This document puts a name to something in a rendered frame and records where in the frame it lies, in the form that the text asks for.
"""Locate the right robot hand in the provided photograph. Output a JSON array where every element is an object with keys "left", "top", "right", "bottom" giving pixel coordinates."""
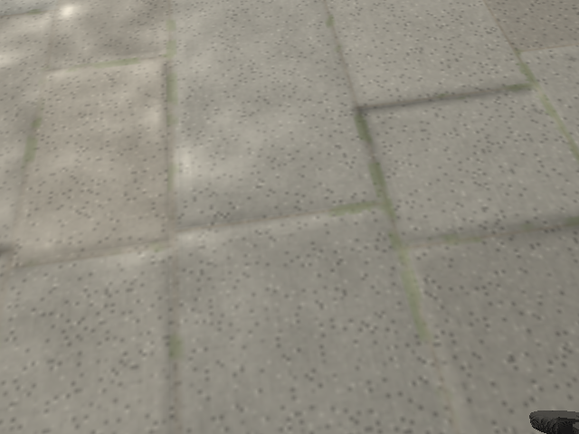
[{"left": 529, "top": 410, "right": 579, "bottom": 434}]

